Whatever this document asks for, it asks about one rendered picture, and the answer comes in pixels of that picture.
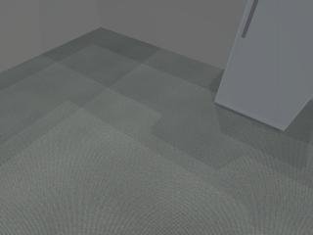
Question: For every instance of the handle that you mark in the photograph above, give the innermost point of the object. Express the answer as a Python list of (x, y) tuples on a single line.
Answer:
[(252, 10)]

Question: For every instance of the fridge door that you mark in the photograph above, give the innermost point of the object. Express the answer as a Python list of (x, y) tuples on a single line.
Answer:
[(270, 72)]

